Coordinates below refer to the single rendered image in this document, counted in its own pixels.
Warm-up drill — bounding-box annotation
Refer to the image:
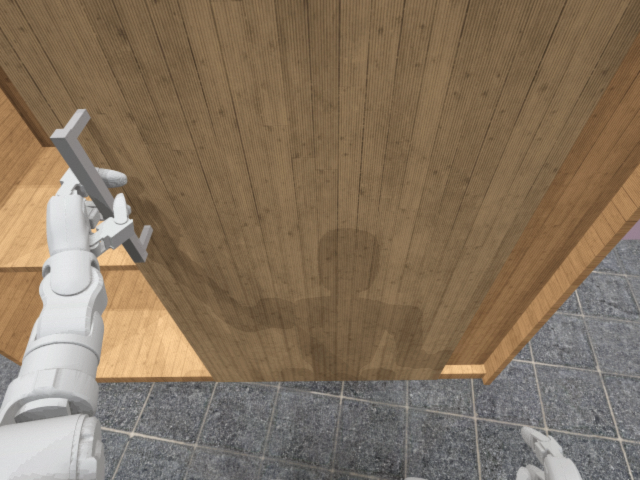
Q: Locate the robot left hand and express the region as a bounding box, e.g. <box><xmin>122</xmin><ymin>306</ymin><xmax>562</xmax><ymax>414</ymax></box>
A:
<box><xmin>46</xmin><ymin>167</ymin><xmax>134</xmax><ymax>258</ymax></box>

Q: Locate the left robot upper arm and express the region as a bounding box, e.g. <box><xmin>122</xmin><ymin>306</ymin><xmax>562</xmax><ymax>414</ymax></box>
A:
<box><xmin>0</xmin><ymin>413</ymin><xmax>105</xmax><ymax>480</ymax></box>

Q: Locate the handle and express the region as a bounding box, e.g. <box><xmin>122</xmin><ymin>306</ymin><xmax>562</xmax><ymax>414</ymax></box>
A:
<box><xmin>50</xmin><ymin>109</ymin><xmax>153</xmax><ymax>263</ymax></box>

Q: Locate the robot right hand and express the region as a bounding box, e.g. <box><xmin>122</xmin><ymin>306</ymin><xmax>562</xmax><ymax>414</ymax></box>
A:
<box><xmin>516</xmin><ymin>426</ymin><xmax>582</xmax><ymax>480</ymax></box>

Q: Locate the left robot forearm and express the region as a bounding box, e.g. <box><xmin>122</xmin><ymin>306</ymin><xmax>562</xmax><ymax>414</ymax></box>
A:
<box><xmin>0</xmin><ymin>250</ymin><xmax>108</xmax><ymax>427</ymax></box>

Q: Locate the wardrobe door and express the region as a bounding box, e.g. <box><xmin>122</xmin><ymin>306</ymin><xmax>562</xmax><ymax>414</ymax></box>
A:
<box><xmin>0</xmin><ymin>0</ymin><xmax>640</xmax><ymax>382</ymax></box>
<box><xmin>446</xmin><ymin>32</ymin><xmax>640</xmax><ymax>365</ymax></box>

